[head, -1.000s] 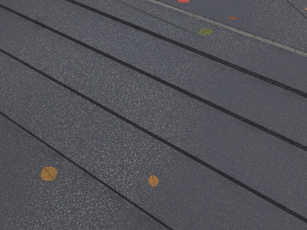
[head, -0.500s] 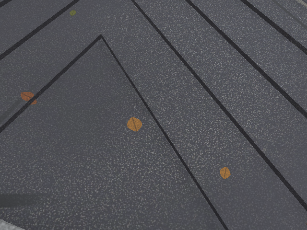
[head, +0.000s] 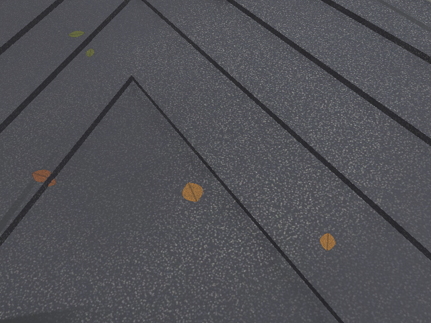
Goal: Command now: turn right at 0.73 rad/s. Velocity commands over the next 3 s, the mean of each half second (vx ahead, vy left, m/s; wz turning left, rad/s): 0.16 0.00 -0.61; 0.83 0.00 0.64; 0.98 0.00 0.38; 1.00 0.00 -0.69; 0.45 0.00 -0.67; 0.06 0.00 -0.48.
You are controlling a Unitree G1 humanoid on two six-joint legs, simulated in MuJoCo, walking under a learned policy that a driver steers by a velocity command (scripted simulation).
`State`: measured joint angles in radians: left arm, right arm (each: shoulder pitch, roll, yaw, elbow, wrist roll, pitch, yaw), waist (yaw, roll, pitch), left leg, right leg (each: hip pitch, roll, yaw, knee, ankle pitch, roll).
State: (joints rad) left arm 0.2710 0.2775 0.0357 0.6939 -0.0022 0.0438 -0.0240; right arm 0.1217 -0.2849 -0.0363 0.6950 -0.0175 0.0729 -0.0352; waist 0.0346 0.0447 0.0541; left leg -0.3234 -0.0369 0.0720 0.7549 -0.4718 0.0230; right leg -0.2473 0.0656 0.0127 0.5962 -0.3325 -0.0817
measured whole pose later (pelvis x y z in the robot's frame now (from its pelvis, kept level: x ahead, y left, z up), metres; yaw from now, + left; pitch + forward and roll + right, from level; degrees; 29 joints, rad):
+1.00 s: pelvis +0.33 -0.09 -0.05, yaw +3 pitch +5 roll +1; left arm -0.16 0.34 0.04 0.59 0.02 -0.06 -0.07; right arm 0.65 -0.34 -0.10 0.91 -0.03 -0.05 -0.04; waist -0.21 -0.02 -0.05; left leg 0.13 -0.09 -0.45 0.54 -0.71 0.08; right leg -0.57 -0.05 0.17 0.52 0.21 0.04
